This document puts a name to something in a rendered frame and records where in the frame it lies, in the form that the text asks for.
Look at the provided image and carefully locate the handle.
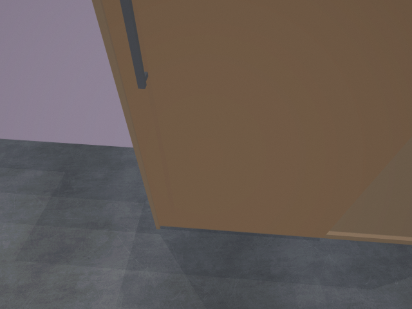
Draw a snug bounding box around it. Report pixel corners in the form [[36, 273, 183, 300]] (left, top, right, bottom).
[[120, 0, 148, 89]]

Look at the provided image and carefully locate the wardrobe door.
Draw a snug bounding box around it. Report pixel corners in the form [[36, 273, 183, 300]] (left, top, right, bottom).
[[330, 137, 412, 237], [102, 0, 412, 238]]

